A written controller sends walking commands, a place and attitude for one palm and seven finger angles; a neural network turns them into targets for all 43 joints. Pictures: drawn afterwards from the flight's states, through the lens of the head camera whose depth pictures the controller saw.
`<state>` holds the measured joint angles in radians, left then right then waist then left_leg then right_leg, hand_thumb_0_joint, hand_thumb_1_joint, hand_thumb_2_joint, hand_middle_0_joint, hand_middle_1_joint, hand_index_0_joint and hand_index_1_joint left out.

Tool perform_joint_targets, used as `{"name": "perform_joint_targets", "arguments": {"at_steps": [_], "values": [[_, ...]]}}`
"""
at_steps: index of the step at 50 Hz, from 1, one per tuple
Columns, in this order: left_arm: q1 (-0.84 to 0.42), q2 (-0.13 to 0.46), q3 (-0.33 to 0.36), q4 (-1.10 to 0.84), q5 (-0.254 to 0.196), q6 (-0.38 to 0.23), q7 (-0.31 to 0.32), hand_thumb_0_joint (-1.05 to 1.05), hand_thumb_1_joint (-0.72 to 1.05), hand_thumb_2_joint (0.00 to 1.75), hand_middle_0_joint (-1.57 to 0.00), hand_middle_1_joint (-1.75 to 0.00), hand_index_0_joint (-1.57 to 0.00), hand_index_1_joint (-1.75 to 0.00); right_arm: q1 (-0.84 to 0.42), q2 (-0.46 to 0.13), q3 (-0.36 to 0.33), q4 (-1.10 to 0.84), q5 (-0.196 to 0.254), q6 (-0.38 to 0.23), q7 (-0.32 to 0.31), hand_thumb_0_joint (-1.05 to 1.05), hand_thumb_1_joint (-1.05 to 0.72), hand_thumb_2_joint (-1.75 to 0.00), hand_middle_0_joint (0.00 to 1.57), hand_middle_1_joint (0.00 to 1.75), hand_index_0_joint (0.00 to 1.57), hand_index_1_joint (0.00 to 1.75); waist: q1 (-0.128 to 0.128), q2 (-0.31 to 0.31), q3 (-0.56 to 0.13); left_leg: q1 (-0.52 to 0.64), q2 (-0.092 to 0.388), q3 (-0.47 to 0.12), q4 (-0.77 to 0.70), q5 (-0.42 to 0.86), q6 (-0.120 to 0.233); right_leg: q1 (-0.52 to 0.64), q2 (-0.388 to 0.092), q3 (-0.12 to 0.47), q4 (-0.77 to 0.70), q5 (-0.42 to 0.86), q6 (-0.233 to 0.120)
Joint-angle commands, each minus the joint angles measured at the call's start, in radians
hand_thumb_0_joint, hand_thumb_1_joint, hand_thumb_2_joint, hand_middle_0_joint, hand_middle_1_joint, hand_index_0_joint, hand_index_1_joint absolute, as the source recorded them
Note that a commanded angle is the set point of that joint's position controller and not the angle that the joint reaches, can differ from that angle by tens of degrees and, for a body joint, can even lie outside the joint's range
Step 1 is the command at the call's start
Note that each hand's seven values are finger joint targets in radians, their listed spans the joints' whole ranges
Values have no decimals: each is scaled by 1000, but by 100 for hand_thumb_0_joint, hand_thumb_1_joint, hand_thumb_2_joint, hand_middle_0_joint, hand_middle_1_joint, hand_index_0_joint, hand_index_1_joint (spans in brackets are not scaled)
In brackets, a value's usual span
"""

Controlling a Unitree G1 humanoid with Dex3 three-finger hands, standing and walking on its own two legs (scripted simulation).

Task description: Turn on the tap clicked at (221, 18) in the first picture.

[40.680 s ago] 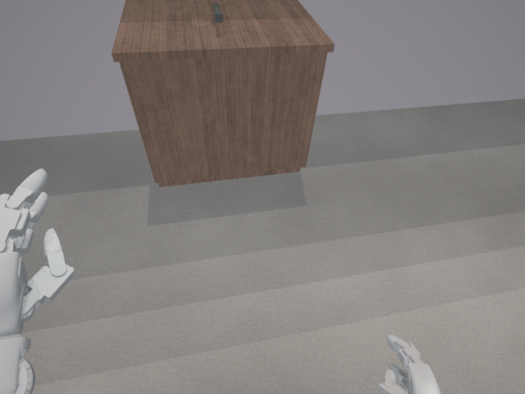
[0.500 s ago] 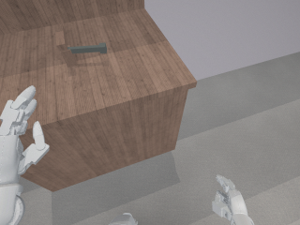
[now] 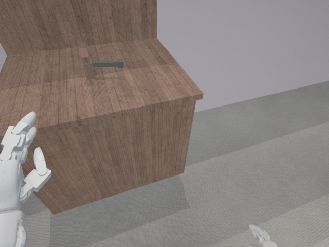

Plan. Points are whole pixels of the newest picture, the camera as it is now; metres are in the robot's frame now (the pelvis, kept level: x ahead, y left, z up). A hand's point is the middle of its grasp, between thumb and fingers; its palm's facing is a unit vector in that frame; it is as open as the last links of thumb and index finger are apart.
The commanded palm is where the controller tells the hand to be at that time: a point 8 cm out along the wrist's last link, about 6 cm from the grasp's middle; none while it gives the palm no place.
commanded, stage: stop stepping back and stand still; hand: left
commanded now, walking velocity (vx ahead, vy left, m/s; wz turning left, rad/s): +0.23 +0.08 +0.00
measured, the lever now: (120, 63) +0.81 +0.24 +0.05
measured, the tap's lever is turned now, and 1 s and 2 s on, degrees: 76 76 76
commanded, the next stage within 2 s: stand and check the lever's angle in 0.42 s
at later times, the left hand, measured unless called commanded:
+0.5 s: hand (45, 186) +0.18 +0.23 +0.15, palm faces +0.37 -0.85 -0.37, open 7.4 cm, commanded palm +0.13 +0.28 +0.18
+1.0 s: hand (45, 160) +0.23 +0.25 +0.16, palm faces +0.40 -0.82 -0.41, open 7.4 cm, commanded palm +0.17 +0.28 +0.18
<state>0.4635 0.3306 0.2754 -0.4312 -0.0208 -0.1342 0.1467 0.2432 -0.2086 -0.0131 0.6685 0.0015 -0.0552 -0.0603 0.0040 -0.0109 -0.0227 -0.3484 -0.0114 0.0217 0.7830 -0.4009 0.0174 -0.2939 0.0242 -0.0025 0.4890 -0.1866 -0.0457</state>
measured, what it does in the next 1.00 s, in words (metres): steps on the spot: right foot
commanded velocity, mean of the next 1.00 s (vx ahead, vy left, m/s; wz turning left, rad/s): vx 0.11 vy -0.01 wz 0.00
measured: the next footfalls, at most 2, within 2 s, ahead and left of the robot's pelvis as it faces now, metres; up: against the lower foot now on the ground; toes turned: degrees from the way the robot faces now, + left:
right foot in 0.32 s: +0.03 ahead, -0.10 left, +0.00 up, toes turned +2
right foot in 1.60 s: +0.31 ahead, -0.15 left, +0.00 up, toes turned +1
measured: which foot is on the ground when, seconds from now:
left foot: down 0.00-1.00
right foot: down 0.00-0.08, up 0.10-0.30, down 0.32-1.00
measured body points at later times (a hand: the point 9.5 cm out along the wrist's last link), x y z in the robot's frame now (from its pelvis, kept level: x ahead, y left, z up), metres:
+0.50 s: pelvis -0.03 -0.01 +0.00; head -0.02 -0.01 +0.44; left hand +0.16 +0.27 +0.17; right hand +0.12 -0.25 -0.10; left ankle +0.02 +0.12 -0.72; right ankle -0.01 -0.11 -0.74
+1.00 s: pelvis +0.02 +0.00 +0.00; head +0.04 +0.00 +0.45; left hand +0.20 +0.29 +0.18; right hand +0.20 -0.23 -0.08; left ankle +0.02 +0.12 -0.74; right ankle -0.01 -0.10 -0.74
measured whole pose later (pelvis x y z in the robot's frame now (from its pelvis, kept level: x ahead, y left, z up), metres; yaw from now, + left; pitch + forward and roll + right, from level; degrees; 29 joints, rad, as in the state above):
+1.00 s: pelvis +0.02 +0.00 +0.00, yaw +0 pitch -1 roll +0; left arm 0.45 0.37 0.33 -0.49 -0.05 -0.12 0.15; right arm 0.17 -0.20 -0.01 0.61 0.01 -0.09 -0.06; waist 0.02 0.01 0.06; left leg -0.23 0.02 0.02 0.53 -0.27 0.00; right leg -0.17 0.04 0.01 0.51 -0.31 -0.03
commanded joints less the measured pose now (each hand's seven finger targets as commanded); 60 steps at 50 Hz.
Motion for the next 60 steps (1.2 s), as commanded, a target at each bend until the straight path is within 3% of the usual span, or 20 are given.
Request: {"name": "perform_joint_targets", "arguments": {"at_steps": [1,2,4,6,8,13,14,15,16,19,24,26,27,31,35,38,43,51,55,60], "values": [[-146,227,145,-190,-10,-53,33,0,90,90,-20,-30,-20,-30,-120,-109,-29,-183,1,-54,-31,0,-90,-90,20,30,20,30,-36,-51,-2,192,31,26,-183,-71,24,-209,-216,185,-215,-558,-64],[-152,223,149,-211,-9,-59,37,0,90,90,-20,-30,-20,-30,-107,-124,-25,-183,-6,-58,-35,0,-90,-90,20,30,20,30,-36,50,9,183,47,-39,-327,-174,46,-198,-152,148,-88,-541,-46],[-180,208,157,-270,2,-69,47,0,90,90,-20,-30,-20,-30,-91,-140,-21,-193,-5,-78,-32,0,-90,-90,20,30,20,30,-40,394,68,89,320,-509,-682,-559,171,-254,48,-50,429,-312,43],[-195,292,234,-281,12,-77,36,0,90,90,-20,-30,-20,-30,-97,-103,-40,-181,-10,-94,-20,0,-90,-90,20,30,20,30,-14,236,-22,15,314,-414,-639,-333,195,-180,1,6,696,-261,45],[-98,199,169,-195,1,-67,30,0,90,90,-20,-30,-20,-30,-106,-113,-33,-175,2,-111,-2,0,-90,-90,20,30,20,30,-12,163,66,26,289,-386,-632,-306,180,-230,-57,25,530,-229,44],[-56,153,120,-106,-4,-44,19,0,90,90,-20,-30,-20,-30,-112,-126,-27,-170,0,-101,-15,0,-90,-90,20,30,20,30,7,148,52,-108,175,-153,-457,-261,77,201,24,-104,-32,-228,21],[-65,153,116,-97,1,-46,14,0,90,90,-20,-30,-20,-30,-112,-123,-33,-169,-3,-98,-15,0,-90,-90,20,30,20,30,15,29,43,-173,123,-86,-280,-202,58,269,-16,-24,-122,-218,-5],[-77,181,127,-103,5,-52,6,0,90,90,-20,-30,-20,-30,-101,-113,-43,-166,-1,-91,-11,0,-90,-90,20,30,20,30,10,-218,22,-261,37,1,25,-119,28,278,-202,308,-259,-303,-79],[-118,198,131,-128,-3,-52,0,0,90,90,-20,-30,-20,-30,-113,-118,-46,-171,7,-94,-6,0,-90,-90,20,30,20,30,0,-267,44,-289,15,-16,237,-84,7,206,-358,526,-335,-211,-115],[-171,214,151,-209,-9,-84,4,0,90,90,-20,-30,-20,-30,-81,-112,-52,-153,11,-120,4,0,-90,-90,20,30,20,30,-22,-137,-62,-183,67,-53,221,-15,-10,202,-319,357,-206,-16,-148],[-122,224,192,-336,-28,-102,28,0,90,90,-20,-30,-20,-30,-143,-99,-31,-173,-3,-118,-17,0,-90,-90,20,30,20,30,-16,79,-45,225,43,6,-308,142,2,5,-161,94,-38,-138,-46],[-90,213,197,-329,-27,-104,37,0,90,90,-20,-30,-20,-30,-145,-133,-41,-196,-2,-118,-23,0,-90,-90,20,30,20,30,-1,311,-8,209,252,-335,-506,30,89,-90,-24,1,145,-225,39],[-107,204,188,-318,-25,-98,37,0,90,90,-20,-30,-20,-30,-140,-124,-37,-198,4,-116,-17,0,-90,-90,20,30,20,30,-2,296,15,115,288,-383,-564,-18,121,-41,4,10,235,-262,52],[-91,199,203,-198,-9,-85,22,0,90,90,-20,-30,-20,-30,-135,-105,-32,-180,10,-126,-13,0,-90,-90,20,30,20,30,1,191,39,21,170,-173,-451,-5,65,124,-12,11,-42,-85,53],[-32,156,141,-173,-30,-65,1,0,90,90,-20,-30,-20,-30,-118,-105,-54,-193,12,-115,11,0,-90,-90,20,30,20,30,-16,-187,-9,54,37,-25,-137,174,-15,95,-194,276,-214,86,-31],[-51,173,150,-217,-31,-69,4,0,90,90,-20,-30,-20,-30,-131,-104,-43,-195,9,-109,9,0,-90,-90,20,30,20,30,-11,-57,-74,98,52,-26,-264,277,-8,194,-171,187,-110,335,-16],[-91,227,191,-297,-24,-72,19,0,90,90,-20,-30,-20,-30,-156,-105,-37,-211,4,-98,-14,0,-90,-90,20,30,20,30,6,89,-141,280,111,-68,-308,604,21,165,-66,64,-44,290,36],[-68,171,163,-255,-31,-44,30,0,90,90,-20,-30,-20,-30,-156,-110,-35,-215,11,-77,-17,0,-90,-90,20,30,20,30,-9,124,-48,122,143,-138,-344,38,63,97,-33,63,1,-126,-12],[-89,165,154,-218,-28,-37,32,0,90,90,-20,-30,-20,-30,-148,-106,-29,-212,14,-67,-15,0,-90,-90,20,30,20,30,-10,52,-22,27,135,-109,-249,60,62,116,-60,119,10,-103,-37],[-175,219,169,-258,-35,-52,34,0,90,90,-20,-30,-20,-30,-137,-90,-32,-212,25,-67,-3,0,-90,-90,20,30,20,30,-9,-162,-21,-150,44,60,5,8,0,320,-285,345,-43,328,-154]]}}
